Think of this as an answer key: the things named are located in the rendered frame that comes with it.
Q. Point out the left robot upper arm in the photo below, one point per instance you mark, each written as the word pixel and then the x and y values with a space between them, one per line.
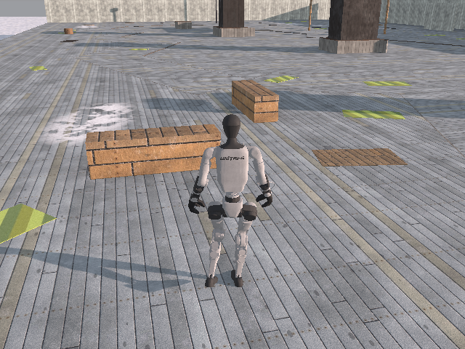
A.
pixel 208 154

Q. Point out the robot left forearm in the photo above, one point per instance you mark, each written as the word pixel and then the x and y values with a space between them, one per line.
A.
pixel 197 190

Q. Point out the robot right hand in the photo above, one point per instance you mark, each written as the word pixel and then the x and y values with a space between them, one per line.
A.
pixel 262 197

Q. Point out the robot left hand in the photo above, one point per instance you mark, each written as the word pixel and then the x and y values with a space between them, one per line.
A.
pixel 192 204

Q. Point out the robot head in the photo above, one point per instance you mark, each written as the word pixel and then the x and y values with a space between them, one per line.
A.
pixel 231 126

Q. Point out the robot right forearm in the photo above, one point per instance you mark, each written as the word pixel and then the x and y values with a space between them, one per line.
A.
pixel 266 188

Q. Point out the right robot upper arm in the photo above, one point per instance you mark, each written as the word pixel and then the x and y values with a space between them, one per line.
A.
pixel 258 163

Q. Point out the robot left foot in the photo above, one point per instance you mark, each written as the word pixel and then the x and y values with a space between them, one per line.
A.
pixel 210 282

